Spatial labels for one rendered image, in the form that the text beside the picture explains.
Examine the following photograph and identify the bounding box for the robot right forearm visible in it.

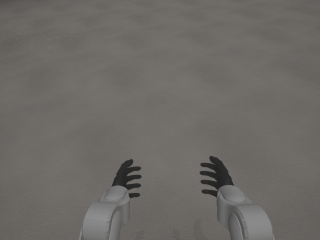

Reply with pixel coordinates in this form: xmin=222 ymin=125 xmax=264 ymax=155
xmin=216 ymin=185 xmax=275 ymax=240

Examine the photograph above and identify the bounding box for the robot left forearm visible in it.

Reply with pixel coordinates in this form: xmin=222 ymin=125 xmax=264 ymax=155
xmin=78 ymin=185 xmax=130 ymax=240

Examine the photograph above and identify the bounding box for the right robot hand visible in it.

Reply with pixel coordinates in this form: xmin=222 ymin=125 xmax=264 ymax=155
xmin=200 ymin=156 xmax=234 ymax=197

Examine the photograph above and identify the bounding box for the left robot hand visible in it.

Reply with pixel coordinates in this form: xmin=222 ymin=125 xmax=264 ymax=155
xmin=112 ymin=159 xmax=142 ymax=198

